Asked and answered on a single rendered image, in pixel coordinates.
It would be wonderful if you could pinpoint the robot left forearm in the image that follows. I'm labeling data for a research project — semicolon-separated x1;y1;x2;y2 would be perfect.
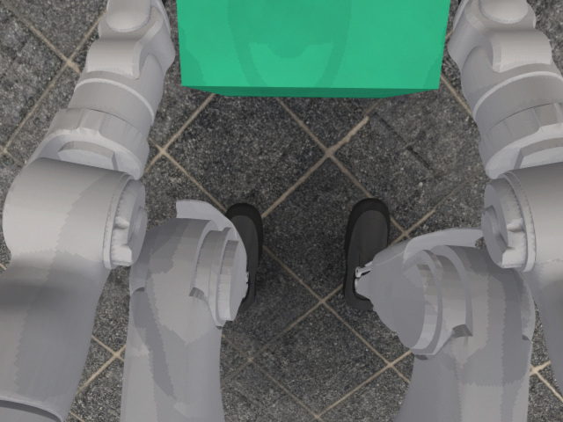
2;0;176;249

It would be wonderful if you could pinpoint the left robot foot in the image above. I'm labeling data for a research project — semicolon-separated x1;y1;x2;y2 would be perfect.
225;203;263;313

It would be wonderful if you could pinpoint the left robot upper arm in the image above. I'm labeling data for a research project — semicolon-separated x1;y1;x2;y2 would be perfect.
0;157;147;422

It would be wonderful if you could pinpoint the left robot thigh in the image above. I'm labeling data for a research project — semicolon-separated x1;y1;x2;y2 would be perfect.
120;218;245;422

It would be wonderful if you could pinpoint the robot right forearm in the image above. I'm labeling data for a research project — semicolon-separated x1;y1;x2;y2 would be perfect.
448;0;563;179

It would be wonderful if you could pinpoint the carton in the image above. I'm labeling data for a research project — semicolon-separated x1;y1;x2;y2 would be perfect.
176;0;450;98

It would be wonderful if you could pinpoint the right robot upper arm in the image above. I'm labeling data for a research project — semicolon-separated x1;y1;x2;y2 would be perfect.
481;162;563;396

